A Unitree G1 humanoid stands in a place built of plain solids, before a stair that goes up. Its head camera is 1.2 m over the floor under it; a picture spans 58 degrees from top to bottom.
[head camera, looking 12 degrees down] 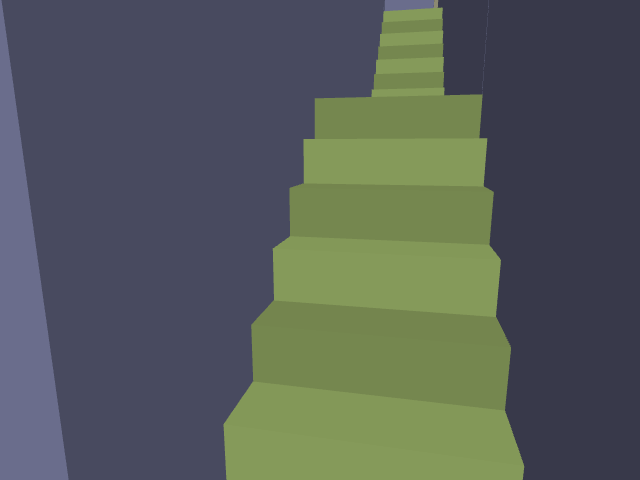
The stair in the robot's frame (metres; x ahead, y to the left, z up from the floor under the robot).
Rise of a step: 0.21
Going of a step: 0.24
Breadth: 0.82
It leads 12 degrees to the right of straight ahead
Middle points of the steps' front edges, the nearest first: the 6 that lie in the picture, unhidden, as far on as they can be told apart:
1.03 -0.12 0.42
1.27 -0.17 0.62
1.51 -0.22 0.83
1.75 -0.27 1.04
1.99 -0.32 1.24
2.23 -0.37 1.45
